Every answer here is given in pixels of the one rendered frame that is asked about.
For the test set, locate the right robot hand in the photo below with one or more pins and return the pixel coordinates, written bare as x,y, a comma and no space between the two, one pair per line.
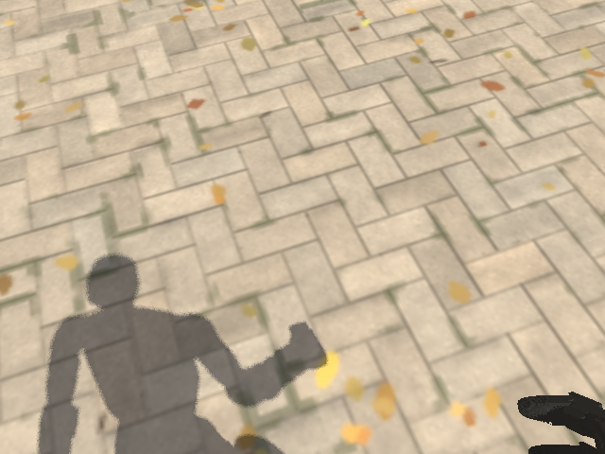
581,414

